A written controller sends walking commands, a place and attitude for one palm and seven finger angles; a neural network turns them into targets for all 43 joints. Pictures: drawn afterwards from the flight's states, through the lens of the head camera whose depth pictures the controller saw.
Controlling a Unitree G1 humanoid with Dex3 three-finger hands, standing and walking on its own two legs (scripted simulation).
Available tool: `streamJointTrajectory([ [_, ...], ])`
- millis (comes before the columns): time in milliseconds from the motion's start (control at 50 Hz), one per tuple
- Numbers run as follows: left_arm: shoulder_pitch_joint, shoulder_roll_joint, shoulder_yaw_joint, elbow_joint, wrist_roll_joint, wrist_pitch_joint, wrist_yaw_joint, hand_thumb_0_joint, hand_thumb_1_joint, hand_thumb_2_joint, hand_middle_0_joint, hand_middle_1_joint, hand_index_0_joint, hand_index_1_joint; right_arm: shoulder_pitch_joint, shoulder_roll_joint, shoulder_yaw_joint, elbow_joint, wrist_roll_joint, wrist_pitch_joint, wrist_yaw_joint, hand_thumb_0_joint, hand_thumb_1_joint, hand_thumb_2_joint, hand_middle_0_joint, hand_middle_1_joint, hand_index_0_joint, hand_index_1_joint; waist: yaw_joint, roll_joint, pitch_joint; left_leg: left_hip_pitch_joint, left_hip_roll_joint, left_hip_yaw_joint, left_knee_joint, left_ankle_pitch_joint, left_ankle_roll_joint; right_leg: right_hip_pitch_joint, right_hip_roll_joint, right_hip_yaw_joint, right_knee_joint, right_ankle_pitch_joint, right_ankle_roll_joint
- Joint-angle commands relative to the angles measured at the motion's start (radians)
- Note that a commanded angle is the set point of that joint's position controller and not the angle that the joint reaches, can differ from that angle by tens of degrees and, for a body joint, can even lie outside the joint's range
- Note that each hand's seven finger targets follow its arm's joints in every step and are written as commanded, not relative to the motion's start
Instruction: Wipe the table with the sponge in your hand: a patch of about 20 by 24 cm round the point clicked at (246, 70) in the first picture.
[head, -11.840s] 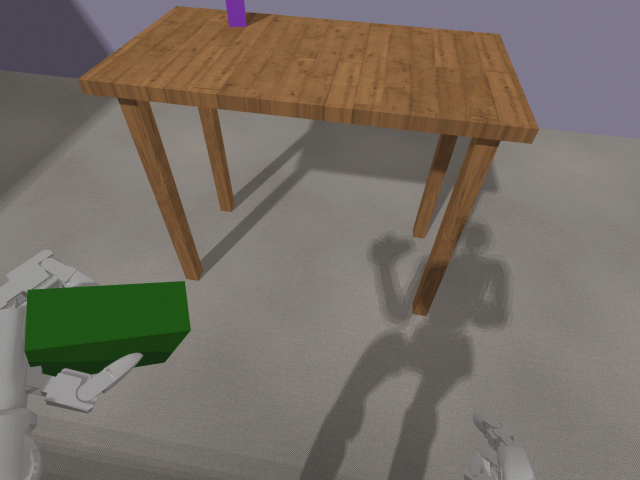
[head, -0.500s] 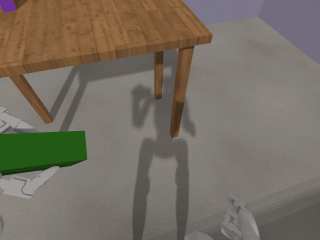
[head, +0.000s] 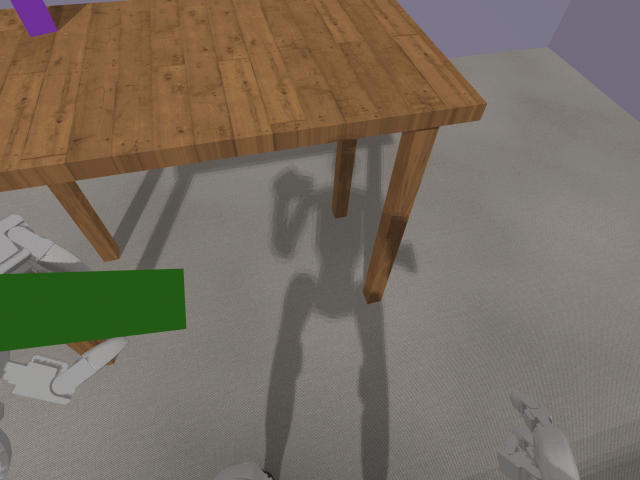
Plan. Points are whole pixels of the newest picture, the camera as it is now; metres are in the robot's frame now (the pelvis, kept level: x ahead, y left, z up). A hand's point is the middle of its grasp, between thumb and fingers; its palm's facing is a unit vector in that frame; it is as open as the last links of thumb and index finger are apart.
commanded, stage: take the last steps up to it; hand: left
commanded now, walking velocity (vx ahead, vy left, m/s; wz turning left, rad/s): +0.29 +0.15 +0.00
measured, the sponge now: (115, 308) +0.23 +0.20 +0.17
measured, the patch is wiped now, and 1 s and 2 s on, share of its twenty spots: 0.00 0.00 0.00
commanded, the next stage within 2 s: come to a stop and stand still in 0.84 s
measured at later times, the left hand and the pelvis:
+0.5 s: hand (72, 224) +0.31 +0.27 +0.18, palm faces +0.40 -0.80 -0.45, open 9.3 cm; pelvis +0.09 +0.03 +0.02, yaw +1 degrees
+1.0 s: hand (52, 170) +0.36 +0.31 +0.19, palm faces +0.36 -0.79 -0.49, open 9.3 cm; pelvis +0.14 +0.08 +0.00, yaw -1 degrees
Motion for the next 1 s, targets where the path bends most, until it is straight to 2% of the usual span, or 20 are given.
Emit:
streamJointTrajectory([
  [0,-0.099,0.185,0.15,-0.091,-0.013,-0.063,0.017,0.0,0.1,1.3,-1.2,-1.6,-1.2,-1.6,-0.045,-0.064,-0.01,-0.111,0.014,-0.057,0.001,0.0,-0.9,-0.9,0.2,0.3,0.2,0.3,-0.021,0.33,-0.24,0.288,0.353,-0.537,-0.264,-0.067,0.258,-0.377,0.063,0.089,0.555,-0.159,-0.032],
  [100,-0.032,0.117,0.099,-0.231,-0.029,-0.056,-0.004,0.0,0.1,1.3,-1.2,-1.6,-1.2,-1.6,-0.064,-0.038,0.013,-0.087,0.019,-0.085,0.014,0.0,-0.9,-0.9,0.2,0.3,0.2,0.3,-0.003,0.285,-0.219,0.198,0.229,-0.243,-0.248,0.059,0.197,-0.315,0.046,0.022,0.339,0.004,-0.01],
  [240,-0.034,0.131,0.117,-0.104,-0.03,0.002,0.003,0.0,0.1,1.3,-1.2,-1.6,-1.2,-1.6,-0.053,-0.038,0.036,-0.079,0.01,-0.076,-0.015,0.0,-0.9,-0.9,0.2,0.3,0.2,0.3,-0.004,0.193,-0.232,0.124,0.176,-0.141,-0.156,-0.084,0.107,0.011,0.119,-0.082,-0.182,0.118,-0.013],
  [260,-0.062,0.134,0.114,-0.087,-0.025,0.002,0.003,0.0,0.1,1.3,-1.2,-1.6,-1.2,-1.6,-0.063,-0.037,0.038,-0.076,0.009,-0.07,-0.019,0.0,-0.9,-0.9,0.2,0.3,0.2,0.3,-0.001,0.156,-0.216,0.059,0.161,-0.133,-0.092,-0.133,0.087,0.084,0.094,-0.048,-0.27,0.159,-0.027],
  [280,-0.078,0.159,0.128,-0.054,-0.017,0.002,0.005,0.0,0.1,1.3,-1.2,-1.6,-1.2,-1.6,-0.055,-0.027,0.039,-0.072,0.008,-0.062,-0.019,0.0,-0.9,-0.9,0.2,0.3,0.2,0.3,-0.004,0.026,-0.217,-0.035,0.108,-0.087,0.063,-0.191,0.061,0.154,-0.014,0.116,-0.351,0.168,-0.078],
  [300,-0.095,0.185,0.144,-0.026,-0.017,0.004,0.007,0.0,0.1,1.3,-1.2,-1.6,-1.2,-1.6,-0.062,-0.01,0.045,-0.082,0.006,-0.054,-0.014,0.0,-0.9,-0.9,0.2,0.3,0.2,0.3,-0.004,-0.199,-0.202,-0.226,-0.012,-0.017,0.285,-0.309,0.01,0.244,-0.211,0.456,-0.423,0.254,-0.171],
  [320,-0.116,0.163,0.137,0.023,-0.035,0.01,0.004,0.0,0.1,1.3,-1.2,-1.6,-1.2,-1.6,-0.072,-0.033,0.034,-0.08,0.01,-0.057,-0.004,0.0,-0.9,-0.9,0.2,0.3,0.2,0.3,0.01,-0.291,-0.174,-0.319,-0.032,-0.091,0.491,-0.371,-0.02,0.24,-0.312,0.597,-0.471,0.264,-0.22],
  [340,-0.149,0.16,0.117,-0.003,-0.037,0.009,0.003,0.0,0.1,1.3,-1.2,-1.6,-1.2,-1.6,-0.08,-0.044,0.03,-0.073,0.012,-0.051,0.008,0.0,-0.9,-0.9,0.2,0.3,0.2,0.3,0.0,-0.243,-0.173,-0.354,-0.02,-0.163,0.611,-0.342,-0.028,0.244,-0.324,0.608,-0.464,0.277,-0.241],
  [380,-0.131,0.157,0.118,-0.053,-0.026,-0.022,0.002,0.0,0.1,1.3,-1.2,-1.6,-1.2,-1.6,-0.089,-0.025,0.05,-0.058,0.008,-0.042,0.011,0.0,-0.9,-0.9,0.2,0.3,0.2,0.3,0.001,-0.081,-0.145,-0.365,0.022,-0.188,0.657,-0.266,-0.041,0.226,-0.273,0.378,-0.419,0.473,-0.222],
  [460,-0.068,0.152,0.111,-0.135,-0.013,-0.053,0.009,0.0,0.1,1.3,-1.2,-1.6,-1.2,-1.6,-0.09,-0.019,0.043,-0.084,0.003,-0.031,0.012,0.0,-0.9,-0.9,0.2,0.3,0.2,0.3,0.0,-0.107,-0.18,-0.162,0.028,-0.093,0.306,-0.201,-0.03,0.169,-0.185,0.103,-0.353,0.728,-0.163],
  [560,-0.014,0.16,0.146,-0.198,-0.017,-0.038,0.033,0.0,0.1,1.3,-1.2,-1.6,-1.2,-1.6,-0.056,-0.007,0.023,-0.122,-0.002,-0.031,0.004,0.0,-0.9,-0.9,0.2,0.3,0.2,0.3,0.001,-0.094,-0.246,0.08,-0.058,0.032,-0.043,-0.056,-0.029,0.157,-0.131,0.072,-0.255,0.579,-0.128],
  [600,-0.05,0.159,0.145,-0.212,-0.019,-0.047,0.031,0.0,0.1,1.3,-1.2,-1.6,-1.2,-1.6,-0.038,-0.033,0.003,-0.127,0.005,-0.034,-0.011,0.0,-0.9,-0.9,0.2,0.3,0.2,0.3,-0.014,0.059,-0.243,0.239,-0.018,0.01,-0.14,0.001,-0.011,0.044,-0.071,0.053,-0.111,0.435,-0.085],
  [640,-0.067,0.141,0.124,-0.207,-0.02,-0.061,0.028,0.0,0.1,1.3,-1.2,-1.6,-1.2,-1.6,-0.02,-0.073,-0.015,-0.14,0.017,-0.043,-0.009,0.0,-0.9,-0.9,0.2,0.3,0.2,0.3,-0.017,0.354,-0.249,0.364,0.27,-0.38,-0.201,0.273,0.134,-0.233,0.104,-0.025,0.261,-0.167,-0.017],
  [660,-0.043,0.182,0.15,-0.142,-0.01,-0.065,0.026,0.0,0.1,1.3,-1.2,-1.6,-1.2,-1.6,-0.027,-0.059,-0.001,-0.115,0.007,-0.053,-0.012,0.0,-0.9,-0.9,0.2,0.3,0.2,0.3,-0.012,0.392,-0.259,0.325,0.34,-0.481,-0.24,0.203,0.211,-0.295,0.104,0.035,0.414,-0.223,-0.026],
  [680,-0.059,0.178,0.147,-0.135,-0.012,-0.057,0.021,0.0,0.1,1.3,-1.2,-1.6,-1.2,-1.6,-0.031,-0.06,-0.003,-0.111,0.009,-0.052,-0.007,0.0,-0.9,-0.9,0.2,0.3,0.2,0.3,-0.02,0.348,-0.235,0.3,0.332,-0.464,-0.22,0.176,0.237,-0.331,0.074,0.072,0.439,-0.174,-0.027],
  [740,-0.069,0.128,0.1,-0.217,-0.021,-0.051,0.004,0.0,0.1,1.3,-1.2,-1.6,-1.2,-1.6,-0.048,-0.052,0.003,-0.102,0.023,-0.071,0.006,0.0,-0.9,-0.9,0.2,0.3,0.2,0.3,-0.009,0.29,-0.215,0.269,0.231,-0.248,-0.197,0.197,0.181,-0.295,0.07,0.024,0.294,-0.043,-0.013],
  [880,-0.036,0.132,0.104,-0.13,-0.03,0.005,0.009,0.0,0.1,1.3,-1.2,-1.6,-1.2,-1.6,-0.058,-0.043,0.044,-0.092,0.009,-0.068,-0.011,0.0,-0.9,-0.9,0.2,0.3,0.2,0.3,-0.004,0.225,-0.205,0.105,0.198,-0.173,-0.178,-0.056,0.11,0.014,0.129,-0.054,-0.164,0.075,-0.015],
  [920,-0.071,0.152,0.118,-0.075,-0.023,0.015,0.01,0.0,0.1,1.3,-1.2,-1.6,-1.2,-1.6,-0.061,-0.029,0.049,-0.091,0.007,-0.049,-0.017,0.0,-0.9,-0.9,0.2,0.3,0.2,0.3,-0.009,0.074,-0.184,-0.005,0.135,-0.117,-0.026,-0.199,0.055,0.112,0.043,0.075,-0.347,0.174,-0.058],
  [960,-0.09,0.167,0.137,-0.022,-0.042,0.034,0.01,0.0,0.1,1.3,-1.2,-1.6,-1.2,-1.6,-0.07,-0.008,0.06,-0.111,0.012,-0.042,-0.01,0.0,-0.9,-0.9,0.2,0.3,0.2,0.3,-0.001,-0.246,-0.156,-0.176,-0.04,-0.046,0.292,-0.348,-0.03,0.148,-0.219,0.49,-0.444,0.391,-0.185],
  [980,-0.094,0.146,0.113,-0.017,-0.048,0.036,0.006,0.0,0.1,1.3,-1.2,-1.6,-1.2,-1.6,-0.067,-0.029,0.05,-0.101,0.011,-0.039,0.002,0.0,-0.9,-0.9,0.2,0.3,0.2,0.3,-0.005,-0.245,-0.163,-0.197,-0.031,-0.118,0.438,-0.345,-0.04,0.166,-0.257,0.489,-0.44,0.52,-0.215],
])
